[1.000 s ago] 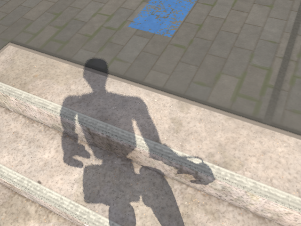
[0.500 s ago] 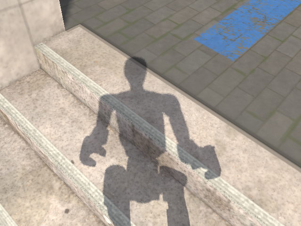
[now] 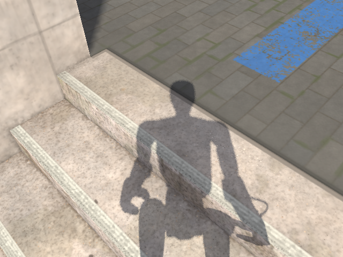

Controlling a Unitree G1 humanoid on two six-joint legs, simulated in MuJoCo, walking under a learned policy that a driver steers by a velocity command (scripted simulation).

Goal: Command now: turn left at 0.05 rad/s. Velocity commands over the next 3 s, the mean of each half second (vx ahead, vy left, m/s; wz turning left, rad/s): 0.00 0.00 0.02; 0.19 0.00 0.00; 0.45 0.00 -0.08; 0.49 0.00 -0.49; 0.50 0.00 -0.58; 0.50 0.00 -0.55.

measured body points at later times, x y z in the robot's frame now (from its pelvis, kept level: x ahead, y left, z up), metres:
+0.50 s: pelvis +0.02 -0.01 +0.00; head +0.02 -0.02 +0.45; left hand +0.05 +0.22 -0.14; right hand +0.01 -0.23 -0.16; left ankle +0.04 +0.11 -0.74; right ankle -0.03 -0.09 -0.74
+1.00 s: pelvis +0.11 +0.03 +0.00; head +0.12 +0.04 +0.45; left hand -0.02 +0.26 -0.14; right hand +0.22 -0.21 -0.13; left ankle +0.20 +0.15 -0.70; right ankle -0.03 -0.09 -0.74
